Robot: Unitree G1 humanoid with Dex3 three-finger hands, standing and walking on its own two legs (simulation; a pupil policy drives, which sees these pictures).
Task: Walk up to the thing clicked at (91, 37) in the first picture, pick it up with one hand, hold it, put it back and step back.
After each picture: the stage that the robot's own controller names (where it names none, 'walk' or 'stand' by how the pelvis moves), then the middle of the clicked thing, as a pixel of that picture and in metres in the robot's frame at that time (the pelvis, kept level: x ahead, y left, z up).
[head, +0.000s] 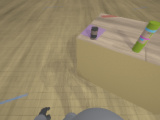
stand; (94, 33) +0.79 +0.00 +0.07
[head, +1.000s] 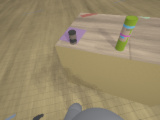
walk; (72, 37) +0.66 +0.20 +0.08
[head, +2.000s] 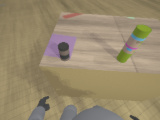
stand; (64, 52) +0.43 +0.20 +0.10
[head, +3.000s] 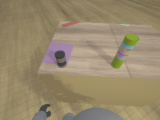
stand; (61, 59) +0.41 +0.22 +0.07
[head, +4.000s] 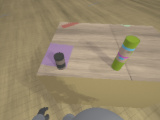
stand; (60, 61) +0.39 +0.22 +0.07
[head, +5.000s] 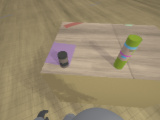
stand; (63, 59) +0.41 +0.21 +0.06
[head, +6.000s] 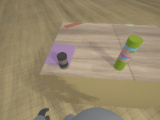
stand; (63, 61) +0.40 +0.21 +0.06
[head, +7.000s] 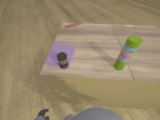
stand; (63, 61) +0.40 +0.21 +0.06
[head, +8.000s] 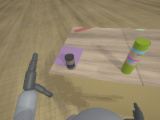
rise first; (70, 61) +0.41 +0.19 +0.07
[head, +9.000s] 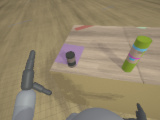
go down; (71, 59) +0.42 +0.19 +0.07
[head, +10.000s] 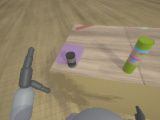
go down; (71, 60) +0.41 +0.19 +0.07
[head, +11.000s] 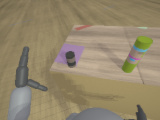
go down; (71, 59) +0.42 +0.19 +0.07
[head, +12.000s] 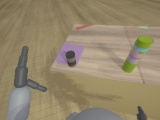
go down; (71, 59) +0.42 +0.20 +0.07
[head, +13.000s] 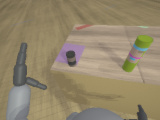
go down; (71, 59) +0.42 +0.19 +0.07
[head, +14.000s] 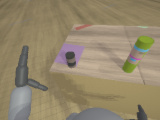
go down; (71, 60) +0.41 +0.19 +0.07
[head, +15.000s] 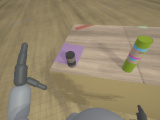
go down; (71, 59) +0.42 +0.19 +0.07
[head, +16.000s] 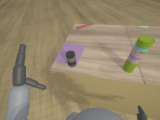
go down; (71, 59) +0.42 +0.19 +0.07
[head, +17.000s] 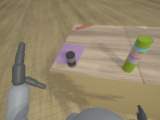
go down; (71, 59) +0.42 +0.19 +0.07
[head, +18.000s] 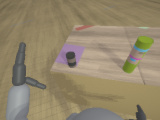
go down; (71, 60) +0.42 +0.19 +0.07
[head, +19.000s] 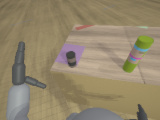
go down; (71, 59) +0.42 +0.19 +0.07
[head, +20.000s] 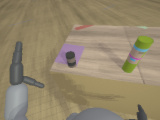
go down; (71, 59) +0.42 +0.19 +0.07
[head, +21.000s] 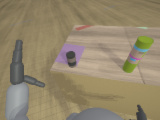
go down; (71, 59) +0.42 +0.19 +0.07
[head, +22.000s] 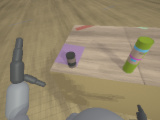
go down; (71, 60) +0.41 +0.19 +0.07
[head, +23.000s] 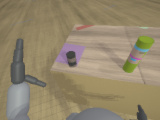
go down; (71, 59) +0.42 +0.19 +0.07
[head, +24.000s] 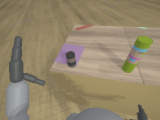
go down; (71, 59) +0.42 +0.19 +0.07
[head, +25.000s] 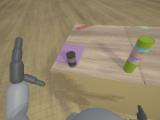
go down; (71, 59) +0.42 +0.19 +0.07
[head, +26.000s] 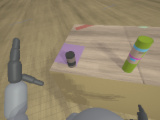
go down; (71, 59) +0.42 +0.19 +0.07
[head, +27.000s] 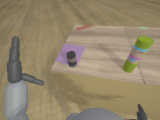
go down; (71, 59) +0.42 +0.19 +0.07
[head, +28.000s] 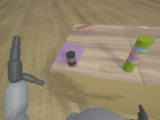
go down; (71, 59) +0.42 +0.19 +0.07
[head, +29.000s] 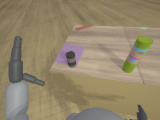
go down; (71, 59) +0.42 +0.19 +0.07
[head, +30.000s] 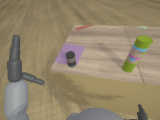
go down; (71, 59) +0.42 +0.19 +0.07
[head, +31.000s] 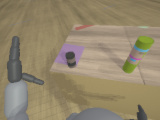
go down; (71, 60) +0.41 +0.19 +0.07
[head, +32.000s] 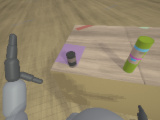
go down; (71, 59) +0.42 +0.19 +0.07
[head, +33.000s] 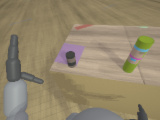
go down; (71, 59) +0.41 +0.19 +0.07
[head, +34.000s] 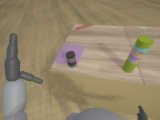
go down; (71, 59) +0.42 +0.19 +0.07
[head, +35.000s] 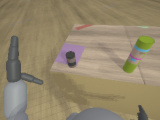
go down; (71, 59) +0.41 +0.19 +0.07
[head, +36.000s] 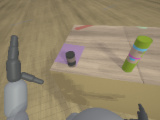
go down; (71, 59) +0.42 +0.19 +0.07
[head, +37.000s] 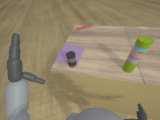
go down; (71, 59) +0.42 +0.19 +0.07
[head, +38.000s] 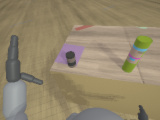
go down; (71, 59) +0.42 +0.19 +0.07
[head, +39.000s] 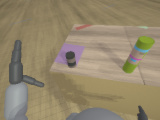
go down; (71, 60) +0.41 +0.19 +0.07
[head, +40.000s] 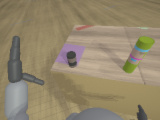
go down; (72, 59) +0.42 +0.19 +0.07
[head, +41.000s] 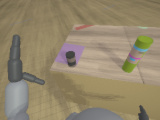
go down; (71, 59) +0.42 +0.19 +0.07
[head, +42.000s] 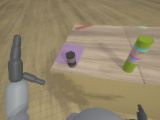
go down; (71, 59) +0.42 +0.19 +0.07
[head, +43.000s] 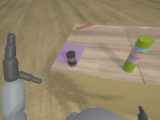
go down; (71, 59) +0.42 +0.19 +0.07
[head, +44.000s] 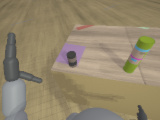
go down; (72, 59) +0.42 +0.19 +0.07
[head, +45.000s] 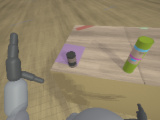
go down; (71, 59) +0.42 +0.19 +0.07
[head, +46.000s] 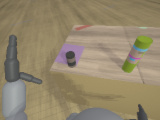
go down; (71, 59) +0.42 +0.19 +0.07
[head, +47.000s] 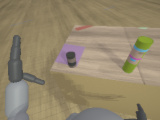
go down; (71, 59) +0.42 +0.19 +0.07
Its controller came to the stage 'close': no
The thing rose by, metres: 0.00
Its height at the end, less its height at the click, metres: +0.00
